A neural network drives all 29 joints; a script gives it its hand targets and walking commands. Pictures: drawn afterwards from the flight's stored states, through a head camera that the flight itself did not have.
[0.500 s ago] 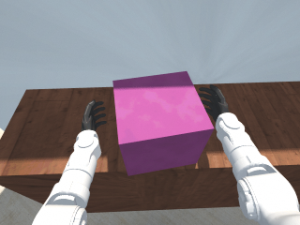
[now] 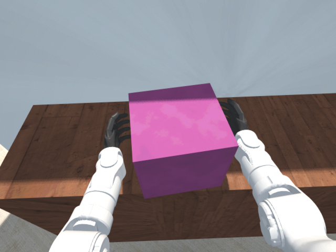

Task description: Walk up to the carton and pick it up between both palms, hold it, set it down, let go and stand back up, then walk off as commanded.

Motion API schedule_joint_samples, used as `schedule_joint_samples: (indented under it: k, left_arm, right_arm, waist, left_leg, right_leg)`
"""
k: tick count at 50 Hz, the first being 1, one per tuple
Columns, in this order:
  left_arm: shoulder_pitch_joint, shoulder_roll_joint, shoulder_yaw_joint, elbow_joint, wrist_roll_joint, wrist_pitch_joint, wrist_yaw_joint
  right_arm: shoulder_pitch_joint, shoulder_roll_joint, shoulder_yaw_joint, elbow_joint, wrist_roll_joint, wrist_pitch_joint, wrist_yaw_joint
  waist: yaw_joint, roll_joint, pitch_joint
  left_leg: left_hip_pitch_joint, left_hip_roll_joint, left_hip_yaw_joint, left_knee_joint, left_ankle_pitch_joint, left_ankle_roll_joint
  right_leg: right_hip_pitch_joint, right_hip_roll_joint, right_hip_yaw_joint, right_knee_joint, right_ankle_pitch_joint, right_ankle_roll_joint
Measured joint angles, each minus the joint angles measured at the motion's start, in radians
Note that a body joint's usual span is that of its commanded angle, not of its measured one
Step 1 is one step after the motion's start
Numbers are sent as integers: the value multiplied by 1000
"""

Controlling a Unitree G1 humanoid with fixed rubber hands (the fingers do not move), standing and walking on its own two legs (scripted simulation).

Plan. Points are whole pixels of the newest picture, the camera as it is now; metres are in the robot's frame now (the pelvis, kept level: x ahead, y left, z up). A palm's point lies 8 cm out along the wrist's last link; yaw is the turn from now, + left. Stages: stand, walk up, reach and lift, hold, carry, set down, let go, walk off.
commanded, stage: reach and lift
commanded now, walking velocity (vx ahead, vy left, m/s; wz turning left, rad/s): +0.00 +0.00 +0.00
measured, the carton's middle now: (176, 141) +0.41 +0.04 +0.01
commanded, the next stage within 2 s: none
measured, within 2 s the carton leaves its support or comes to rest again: leaves its support in 1.42 s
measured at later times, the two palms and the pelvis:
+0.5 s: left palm (113, 144) +0.36 +0.19 +0.05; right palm (237, 129) +0.44 -0.12 +0.06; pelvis +0.00 +0.00 +0.00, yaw +0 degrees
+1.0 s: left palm (114, 144) +0.36 +0.19 +0.05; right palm (236, 129) +0.44 -0.11 +0.06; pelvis +0.00 +0.00 +0.00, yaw +0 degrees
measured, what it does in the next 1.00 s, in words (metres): stands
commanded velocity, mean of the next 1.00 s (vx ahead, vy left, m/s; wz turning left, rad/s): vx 0.00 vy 0.00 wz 0.00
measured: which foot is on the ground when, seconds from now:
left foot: down 0.00-1.00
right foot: down 0.00-1.00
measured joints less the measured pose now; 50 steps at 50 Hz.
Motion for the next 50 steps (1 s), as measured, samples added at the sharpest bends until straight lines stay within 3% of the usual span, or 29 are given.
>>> schedule_joint_samples:
  k: [11,50]
  left_arm:
    - [-12,-11,5,17,7,-4,38]
    - [-17,-33,29,19,9,-16,79]
  right_arm:
    - [-16,6,0,16,-35,8,-33]
    - [-23,16,-10,16,-61,25,-38]
  waist:
    - [0,0,0]
    - [-10,0,0]
  left_leg:
    - [-2,0,0,4,-1,0]
    - [-11,1,0,20,-9,0]
  right_leg:
    - [0,0,0,0,1,0]
    - [-2,0,0,0,1,-1]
